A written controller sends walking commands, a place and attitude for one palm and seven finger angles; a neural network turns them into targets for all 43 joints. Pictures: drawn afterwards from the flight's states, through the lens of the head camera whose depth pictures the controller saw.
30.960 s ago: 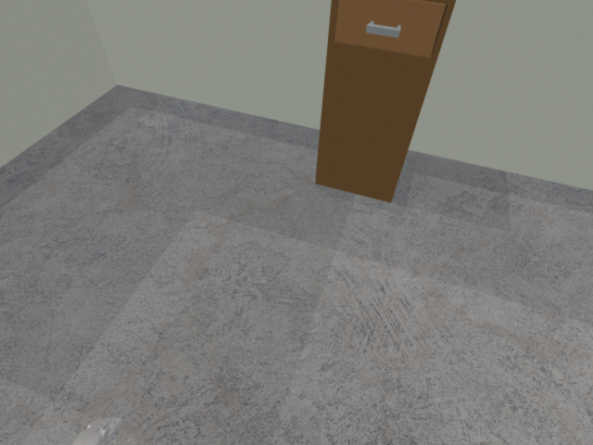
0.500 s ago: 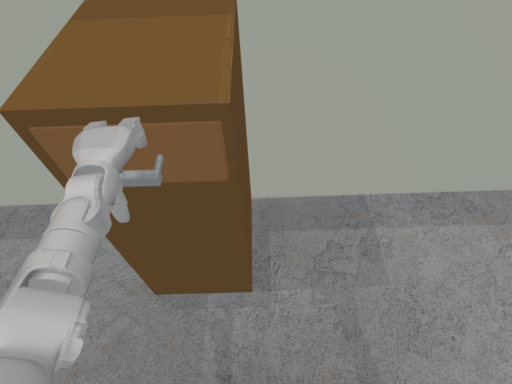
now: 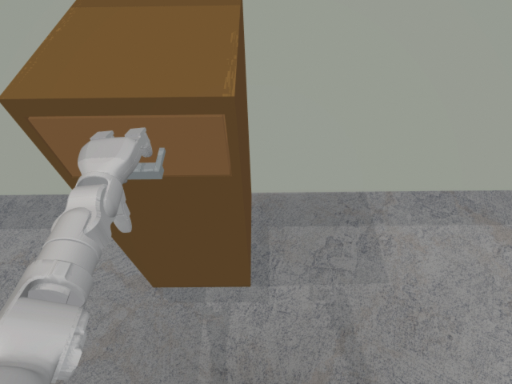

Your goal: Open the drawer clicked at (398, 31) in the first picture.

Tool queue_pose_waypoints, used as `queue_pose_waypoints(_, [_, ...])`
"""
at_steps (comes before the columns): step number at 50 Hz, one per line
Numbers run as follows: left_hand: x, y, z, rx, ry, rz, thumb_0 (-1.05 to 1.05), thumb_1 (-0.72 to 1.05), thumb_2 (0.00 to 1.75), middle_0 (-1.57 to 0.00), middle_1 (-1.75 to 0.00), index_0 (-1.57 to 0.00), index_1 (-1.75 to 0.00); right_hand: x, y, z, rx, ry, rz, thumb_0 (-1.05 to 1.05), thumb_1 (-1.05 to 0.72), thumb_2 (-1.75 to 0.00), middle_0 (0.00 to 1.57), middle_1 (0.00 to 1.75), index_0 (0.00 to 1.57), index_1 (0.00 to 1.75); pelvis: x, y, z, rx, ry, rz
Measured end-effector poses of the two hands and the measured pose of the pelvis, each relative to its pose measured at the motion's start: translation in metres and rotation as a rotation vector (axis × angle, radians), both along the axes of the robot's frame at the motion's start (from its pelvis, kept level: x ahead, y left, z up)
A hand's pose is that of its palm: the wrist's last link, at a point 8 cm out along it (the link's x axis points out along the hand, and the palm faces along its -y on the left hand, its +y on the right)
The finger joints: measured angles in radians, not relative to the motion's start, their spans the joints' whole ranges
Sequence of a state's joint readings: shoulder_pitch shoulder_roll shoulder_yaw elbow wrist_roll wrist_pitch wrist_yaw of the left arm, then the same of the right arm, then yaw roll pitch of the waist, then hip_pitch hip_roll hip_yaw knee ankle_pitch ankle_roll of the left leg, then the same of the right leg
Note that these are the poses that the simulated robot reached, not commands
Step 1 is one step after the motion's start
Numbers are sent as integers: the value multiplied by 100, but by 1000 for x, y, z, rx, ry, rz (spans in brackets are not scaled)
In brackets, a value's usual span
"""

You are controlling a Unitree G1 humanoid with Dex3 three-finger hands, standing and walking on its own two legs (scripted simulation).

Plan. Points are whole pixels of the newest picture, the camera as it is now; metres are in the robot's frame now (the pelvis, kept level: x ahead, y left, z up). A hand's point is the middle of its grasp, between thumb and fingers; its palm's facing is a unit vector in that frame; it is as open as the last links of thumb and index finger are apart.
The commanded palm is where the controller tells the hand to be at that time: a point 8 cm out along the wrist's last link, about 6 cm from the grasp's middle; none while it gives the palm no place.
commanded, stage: lower the fingers behind the handle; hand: left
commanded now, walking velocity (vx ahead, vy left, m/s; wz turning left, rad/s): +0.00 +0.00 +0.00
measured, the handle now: (135, 162) +0.49 +0.25 +0.03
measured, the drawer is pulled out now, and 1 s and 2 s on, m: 0.00 0.00 0.00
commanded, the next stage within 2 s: close the thumb around the handle in 1.30 s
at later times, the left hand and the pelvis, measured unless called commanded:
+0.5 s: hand (130, 185) +0.44 +0.24 +0.03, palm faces -0.09 -0.06 -0.99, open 13.9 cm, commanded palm +0.42 +0.24 +0.08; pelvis +0.00 +0.00 -0.01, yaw +0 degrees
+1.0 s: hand (135, 190) +0.44 +0.24 +0.01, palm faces -0.05 -0.04 -1.00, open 13.9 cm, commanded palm +0.42 +0.23 +0.06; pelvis +0.00 +0.01 -0.02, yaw -1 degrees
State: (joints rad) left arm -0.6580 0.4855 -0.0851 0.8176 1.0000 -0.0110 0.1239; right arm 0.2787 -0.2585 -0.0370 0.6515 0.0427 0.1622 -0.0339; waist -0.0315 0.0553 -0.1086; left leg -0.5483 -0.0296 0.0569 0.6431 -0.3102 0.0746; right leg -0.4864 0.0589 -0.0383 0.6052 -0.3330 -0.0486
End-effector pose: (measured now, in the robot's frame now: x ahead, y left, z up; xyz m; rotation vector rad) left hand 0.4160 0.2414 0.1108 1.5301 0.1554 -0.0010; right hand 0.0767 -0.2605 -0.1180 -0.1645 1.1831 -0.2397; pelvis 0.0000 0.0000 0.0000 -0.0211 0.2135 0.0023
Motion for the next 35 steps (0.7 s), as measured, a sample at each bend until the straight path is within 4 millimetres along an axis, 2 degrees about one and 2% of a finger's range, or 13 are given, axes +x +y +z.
queue_pose_waypoints(8, [5, -16, -5, -30, -55, -121, -1, -49, 30, -32, -120, -32, -120, -5, 0, -2, -24, 18, -3, 0, -91, -90, 20, 30, 20, 30, 0, 2, -4, -4, 17, 1])
queue_pose_waypoints(12, [8, -10, -6, -22, -98, -80, 0, -49, 30, -32, -120, -32, -120, -10, 0, -7, -11, 35, -11, 0, -91, -90, 20, 30, 20, 30, 1, 3, -6, -4, 34, -9])
queue_pose_waypoints(17, [6, 2, -19, 9, -54, -4, 0, -49, 30, -32, -120, -32, -120, -16, 3, -10, 6, 60, -18, 0, -91, -90, 20, 30, 20, 30, 3, 4, -6, -4, 42, -12])
queue_pose_waypoints(27, [9, 1, -31, -9, -1, -37, -1, -49, 30, -31, -121, -31, -120, -21, -2, -4, -33, 71, -28, 0, -91, -90, 20, 30, 20, 30, 3, 4, -7, -10, 45, -3])
queue_pose_waypoints(35, [4, 4, -43, -29, -25, -65, -1, -49, 30, -32, -120, -30, -120, -26, -3, -8, -45, 93, -31, 0, -91, -90, 20, 30, 20, 30, 3, 8, -12, -15, 69, -9])
